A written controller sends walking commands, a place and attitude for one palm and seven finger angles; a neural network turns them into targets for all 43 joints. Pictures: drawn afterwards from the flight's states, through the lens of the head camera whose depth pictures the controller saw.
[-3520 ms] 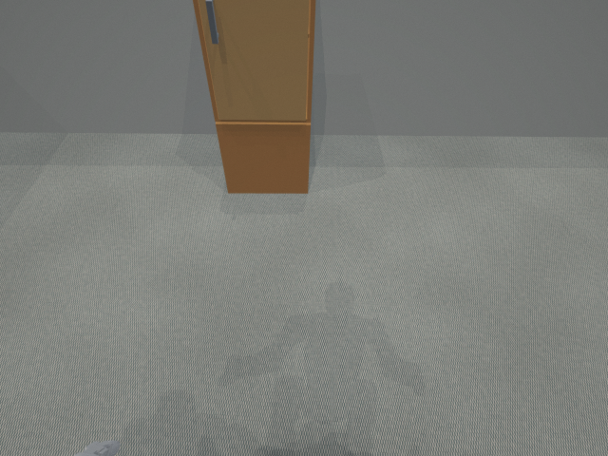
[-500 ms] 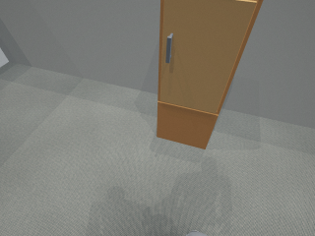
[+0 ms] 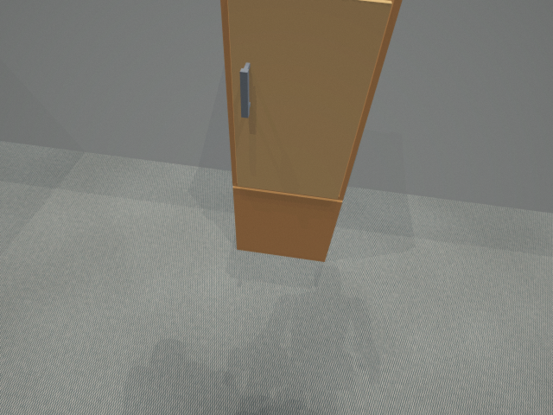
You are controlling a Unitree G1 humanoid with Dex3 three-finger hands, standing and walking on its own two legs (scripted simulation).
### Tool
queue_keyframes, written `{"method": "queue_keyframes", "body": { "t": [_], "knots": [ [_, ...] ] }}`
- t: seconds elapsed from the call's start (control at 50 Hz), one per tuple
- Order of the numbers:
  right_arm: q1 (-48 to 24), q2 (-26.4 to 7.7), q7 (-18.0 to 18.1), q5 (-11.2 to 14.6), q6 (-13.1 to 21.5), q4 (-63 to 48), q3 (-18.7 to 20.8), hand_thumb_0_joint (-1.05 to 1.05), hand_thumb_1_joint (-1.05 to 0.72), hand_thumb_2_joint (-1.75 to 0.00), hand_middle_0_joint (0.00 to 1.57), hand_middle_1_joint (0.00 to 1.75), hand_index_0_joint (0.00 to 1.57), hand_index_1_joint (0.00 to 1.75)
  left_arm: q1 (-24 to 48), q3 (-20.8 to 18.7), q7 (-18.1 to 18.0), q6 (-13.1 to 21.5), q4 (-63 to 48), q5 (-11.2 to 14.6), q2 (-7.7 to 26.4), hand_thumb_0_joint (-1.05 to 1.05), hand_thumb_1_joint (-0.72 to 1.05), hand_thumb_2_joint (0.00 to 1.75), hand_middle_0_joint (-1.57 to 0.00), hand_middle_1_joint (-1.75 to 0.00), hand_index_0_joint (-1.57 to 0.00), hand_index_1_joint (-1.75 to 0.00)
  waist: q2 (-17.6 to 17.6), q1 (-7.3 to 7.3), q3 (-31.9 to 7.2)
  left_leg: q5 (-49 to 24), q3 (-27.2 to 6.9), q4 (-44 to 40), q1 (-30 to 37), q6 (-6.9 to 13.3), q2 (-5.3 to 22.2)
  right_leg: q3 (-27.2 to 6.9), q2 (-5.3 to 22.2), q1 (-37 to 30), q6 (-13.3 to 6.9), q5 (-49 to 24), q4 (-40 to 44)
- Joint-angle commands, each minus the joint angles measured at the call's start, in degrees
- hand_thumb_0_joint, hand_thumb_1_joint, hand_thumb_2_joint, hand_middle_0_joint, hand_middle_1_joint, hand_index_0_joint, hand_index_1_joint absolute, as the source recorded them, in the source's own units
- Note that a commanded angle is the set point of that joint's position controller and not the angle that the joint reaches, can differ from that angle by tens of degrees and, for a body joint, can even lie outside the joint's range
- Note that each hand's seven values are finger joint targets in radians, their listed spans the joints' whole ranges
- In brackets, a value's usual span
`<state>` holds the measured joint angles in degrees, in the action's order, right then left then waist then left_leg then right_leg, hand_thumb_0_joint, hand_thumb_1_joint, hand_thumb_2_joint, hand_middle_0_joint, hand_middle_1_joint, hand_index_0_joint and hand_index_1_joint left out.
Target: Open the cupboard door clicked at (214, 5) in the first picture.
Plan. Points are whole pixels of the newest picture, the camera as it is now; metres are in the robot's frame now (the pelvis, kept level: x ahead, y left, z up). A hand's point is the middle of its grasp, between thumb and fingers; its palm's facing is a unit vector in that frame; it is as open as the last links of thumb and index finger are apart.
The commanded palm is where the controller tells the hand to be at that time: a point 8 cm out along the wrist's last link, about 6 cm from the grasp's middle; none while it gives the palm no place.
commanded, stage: take the last steps up to it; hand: left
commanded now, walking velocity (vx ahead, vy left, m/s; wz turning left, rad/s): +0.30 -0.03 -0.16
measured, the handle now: (246, 90) +0.83 +0.14 +0.03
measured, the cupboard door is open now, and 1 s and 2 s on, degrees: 0 0 0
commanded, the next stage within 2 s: come to a stop and stand still in 0.98 s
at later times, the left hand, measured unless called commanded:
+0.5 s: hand out of the picture +0.15 +0.14 -0.16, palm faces -0.05 -0.98 -0.19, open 7.2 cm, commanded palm none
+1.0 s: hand (178, 383) +0.20 +0.18 -0.18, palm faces -0.03 -0.99 -0.15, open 7.3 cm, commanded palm none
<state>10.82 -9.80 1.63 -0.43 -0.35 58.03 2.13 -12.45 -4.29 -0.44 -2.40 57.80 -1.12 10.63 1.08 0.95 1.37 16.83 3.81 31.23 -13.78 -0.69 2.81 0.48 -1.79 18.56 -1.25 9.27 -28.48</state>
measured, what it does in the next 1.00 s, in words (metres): walks ahead: right foot, then left foot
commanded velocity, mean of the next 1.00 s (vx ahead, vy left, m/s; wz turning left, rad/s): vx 0.26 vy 0.00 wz -0.03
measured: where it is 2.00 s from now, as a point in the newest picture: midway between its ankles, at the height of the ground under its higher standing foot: outside the picture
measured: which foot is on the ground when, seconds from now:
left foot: down 0.00-0.42, up 0.44-0.80, down 0.82-1.00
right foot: down 0.00-0.00, up 0.02-0.40, down 0.42-0.82, up 0.84-1.00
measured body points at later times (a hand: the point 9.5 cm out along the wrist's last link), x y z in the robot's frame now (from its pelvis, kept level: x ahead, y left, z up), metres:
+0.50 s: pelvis +0.06 -0.03 +0.00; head +0.07 -0.04 +0.45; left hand +0.15 +0.19 -0.14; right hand -0.06 -0.23 -0.16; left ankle +0.01 +0.10 -0.70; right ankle +0.05 -0.13 -0.73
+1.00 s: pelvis +0.21 +0.01 +0.00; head +0.22 +0.02 +0.45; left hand +0.20 +0.24 -0.16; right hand +0.25 -0.23 -0.14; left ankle +0.26 +0.10 -0.73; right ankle +0.16 -0.11 -0.66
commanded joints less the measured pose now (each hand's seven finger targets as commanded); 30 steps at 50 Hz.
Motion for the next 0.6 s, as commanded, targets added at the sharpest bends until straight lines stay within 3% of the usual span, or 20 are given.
{"method": "queue_keyframes", "body": {
  "t": [0.0, 0.02, 0.04, 0.06, 0.08, 0.14, 0.18, 0.26, 0.32, 0.34, 0.36, 0.38, 0.4, 0.42, 0.44, 0.46, 0.5, 0.54, 0.58],
  "knots": [
    [5.3, -10.8, 0.9, -1.3, 0.6, -2.6, 1.8, 0.0, -0.9, -0.9, 0.2, 0.3, 0.2, 0.3, 2.2, -1.0, 0.0, -0.1, -5.3, 0.0, 4.8, 0.0, 0.9, 0.9, -0.2, -0.3, -0.2, -0.3, -18.8, -2.48, 5.2, 12.0, -23.3, -24.7, -3.3, 8.5, 20.2, -1.7, 0.9, 9.9, 2.0, 18.0, -17.5],
    [3.2, -9.6, 1.1, -1.4, 0.6, -3.0, 1.4, 0.0, -0.9, -0.9, 0.2, 0.3, 0.2, 0.3, 1.8, -1.5, 0.3, -0.3, -4.7, -0.5, 5.5, 0.0, 0.9, 0.9, -0.2, -0.3, -0.2, -0.3, -14.3, -1.38, 6.3, 13.7, -20.6, -25.0, -5.4, 8.4, 18.3, -3.5, 1.6, 9.6, 1.9, 16.0, -24.7],
    [2.2, -8.8, 1.1, -1.4, 1.0, -3.4, 1.0, 0.0, -0.9, -0.9, 0.2, 0.3, 0.2, 0.3, -0.2, -1.7, 0.8, -0.1, -3.9, -0.7, 5.2, 0.0, 0.9, 0.9, -0.2, -0.3, -0.2, -0.3, -10.7, -0.09, 5.7, 12.6, -17.0, -24.1, -3.7, 8.1, 16.0, -2.5, 1.6, 11.0, 2.0, 14.2, -29.8],
    [2.4, -8.1, 1.0, -1.2, 1.6, -3.4, 0.9, 0.0, -0.9, -0.9, 0.2, 0.3, 0.2, 0.3, -1.6, -1.4, 1.3, 0.4, -3.2, -0.8, 5.1, 0.0, 0.9, 0.9, -0.2, -0.3, -0.2, -0.3, -8.2, 0.34, 3.7, 9.1, -14.3, -22.8, -0.2, 7.7, 14.6, -1.8, 2.2, 12.7, 2.1, 12.6, -31.7],
    [3.8, -8.3, 0.9, -1.3, 2.2, -3.0, 1.1, 0.0, -0.9, -0.9, 0.2, 0.3, 0.2, 0.3, -1.9, -1.2, 1.4, 0.8, -2.8, -0.8, 4.2, 0.0, 0.9, 0.9, -0.2, -0.3, -0.2, -0.3, -7.3, -0.14, 2.8, 5.2, -11.7, -22.0, 3.6, 7.6, 13.6, -1.2, 2.7, 14.4, 2.4, 11.2, -32.3],
    [10.4, -7.6, 0.7, -1.2, 3.3, -0.3, 1.3, 0.0, -0.9, -0.9, 0.2, 0.3, 0.2, 0.3, 0.9, -0.2, 1.7, 1.9, -3.2, -0.6, 3.6, 0.0, 0.9, 0.9, -0.2, -0.3, -0.2, -0.3, -9.2, -2.72, 0.8, -6.9, -9.5, -19.7, 13.0, 9.2, 14.5, 0.3, 4.6, 17.1, 2.8, 11.0, -28.1],
    [14.4, -7.3, 0.7, -1.4, 3.6, 1.5, 1.4, 0.0, -0.9, -0.9, 0.2, 0.3, 0.2, 0.3, 4.1, 0.4, 1.8, 2.3, -3.6, -0.5, 2.8, 0.0, 0.9, 0.9, -0.2, -0.3, -0.2, -0.3, -7.9, -4.39, 1.8, -14.0, -9.2, -18.8, 14.8, 9.8, 15.5, 1.5, 5.3, 16.2, 2.7, 12.1, -23.6],
    [16.0, -7.8, 0.3, -1.6, 3.2, 3.7, 1.8, 0.0, -0.9, -0.9, 0.2, 0.3, 0.2, 0.3, 6.1, 1.0, 1.9, 2.6, -3.2, -0.3, 1.7, 0.0, 0.9, 0.9, -0.2, -0.3, -0.2, -0.3, -10.2, -5.01, 2.4, -12.2, -7.5, -18.1, 12.6, 9.5, 15.4, 4.3, 5.3, 9.7, 2.0, 14.3, -13.5],
    [14.7, -7.9, 0.0, -1.6, 2.8, 4.6, 1.9, 0.0, -0.9, -0.9, 0.2, 0.3, 0.2, 0.3, 4.0, 0.9, 2.0, 3.1, -1.8, -0.2, 1.1, 0.0, 0.9, 0.9, -0.2, -0.3, -0.2, -0.3, -10.8, -3.33, 2.5, -7.1, -6.1, -16.5, 7.7, 8.3, 14.6, 6.3, 4.0, 1.9, 1.2, 12.3, -6.4],
    [14.4, -7.7, 0.0, -1.5, 2.7, 5.0, 1.8, 0.0, -0.9, -0.9, 0.2, 0.3, 0.2, 0.3, 1.9, 0.7, 1.9, 3.4, -0.7, -0.2, 1.1, 0.0, 0.9, 0.9, -0.2, -0.3, -0.2, -0.3, -9.6, -2.24, 1.9, -5.4, -5.0, -14.3, 5.9, 7.1, 13.3, 7.4, 3.2, -2.6, 1.0, 9.1, -1.9],
    [13.8, -7.0, -0.1, -1.2, 2.7, 5.2, 1.8, 0.0, -0.9, -0.9, 0.2, 0.3, 0.2, 0.3, -1.7, 0.4, 1.7, 3.7, 0.6, -0.2, 1.9, 0.0, 0.9, 0.9, -0.2, -0.3, -0.2, -0.3, -7.0, -0.27, 0.6, -3.0, -3.7, -10.2, 2.5, 5.7, 11.5, 7.3, 3.0, -10.0, 0.5, 4.9, 4.0],
    [13.1, -5.1, -0.5, -0.7, 3.0, 5.1, 1.3, 0.0, -0.9, -0.9, 0.2, 0.3, 0.2, 0.3, -6.8, -0.2, 1.2, 4.3, 2.6, -0.4, 4.6, 0.0, 0.9, 0.9, -0.2, -0.3, -0.2, -0.3, -1.5, 2.28, -1.2, -0.3, -0.2, -2.1, -6.0, 3.6, 8.9, 2.0, 7.5, -21.5, -1.3, 5.8, 6.8],
    [11.5, -1.6, -0.9, -0.2, 3.4, 3.2, 0.3, 0.0, -0.9, -0.9, 0.2, 0.3, 0.2, 0.3, -13.7, -1.2, 0.6, 4.9, 4.8, -0.5, 10.1, 0.0, 0.9, 0.9, -0.2, -0.3, -0.2, -0.3, 12.2, 4.91, -2.8, 9.0, 7.3, 12.7, -19.0, 0.9, 2.3, -14.2, 20.4, -30.9, -6.5, 9.3, 11.8],
    [6.0, -3.8, -1.1, -0.6, 3.1, 0.4, 0.4, 0.0, -0.9, -0.9, 0.2, 0.3, 0.2, 0.3, -18.4, -1.6, 0.1, 4.8, 5.5, 0.3, 13.1, 0.0, 0.9, 0.9, -0.2, -0.3, -0.2, -0.3, 13.3, 7.06, -1.6, 18.6, 3.3, 23.9, -25.2, 0.7, 1.4, -24.9, 26.8, -28.1, -10.9, 12.6, 17.1],
    [3.5, -4.3, -1.3, -0.7, 2.7, 0.3, 1.1, 0.0, -0.9, -0.9, 0.2, 0.3, 0.2, 0.3, -16.6, -1.4, -0.2, 5.0, 5.8, 0.3, 11.7, 0.0, 0.9, 0.9, -0.2, -0.3, -0.2, -0.3, 12.5, 6.52, 1.4, 14.9, -0.9, 29.6, -26.3, 1.3, 3.2, -24.8, 26.0, -21.8, -11.5, 18.2, 19.3],
    [3.8, -4.1, -1.6, -0.8, 2.4, 0.7, 1.5, 0.0, -0.9, -0.9, 0.2, 0.3, 0.2, 0.3, -12.8, -0.9, -0.5, 4.8, 4.8, 0.2, 9.0, 0.0, 0.9, 0.9, -0.2, -0.3, -0.2, -0.3, 9.4, 4.25, 4.5, 10.8, -1.7, 32.2, -26.9, 1.4, 4.7, -21.6, 25.0, -18.2, -11.1, 22.7, 20.4],
    [6.3, -2.3, -2.0, -1.3, 2.0, 2.2, 1.7, 0.0, -0.9, -0.9, 0.2, 0.3, 0.2, 0.3, -7.7, -0.1, -0.8, 5.3, 2.9, -0.3, 4.9, 0.0, 0.9, 0.9, -0.2, -0.3, -0.2, -0.3, 3.7, 0.57, 6.5, 4.3, -1.5, 30.2, -22.9, 0.3, 6.1, -11.5, 21.3, -11.1, -8.7, 14.3, 19.7],
    [8.3, -0.9, -2.2, -1.3, 1.5, 2.6, 1.6, 0.0, -0.9, -0.9, 0.2, 0.3, 0.2, 0.3, -6.9, 0.5, -0.7, 6.0, 2.8, -0.3, 4.2, 0.0, 0.9, 0.9, -0.2, -0.3, -0.2, -0.3, 5.0, -1.07, 6.6, 1.1, 0.1, 26.8, -19.6, -0.6, 5.6, -5.4, 19.0, -8.0, -7.6, 6.1, 19.7],
    [7.6, -0.7, -2.7, -1.0, 1.4, 1.9, 1.6, 0.0, -0.9, -0.9, 0.2, 0.3, 0.2, 0.3, -7.0, 0.7, -0.6, 6.4, 3.1, -0.4, 4.8, 0.0, 0.9, 0.9, -0.2, -0.3, -0.2, -0.3, 6.3, -1.55, 6.7, -1.4, 0.9, 22.6, -18.0, -0.6, 5.2, -3.0, 18.0, -6.7, -7.5, 3.7, 20.2]
  ]
}}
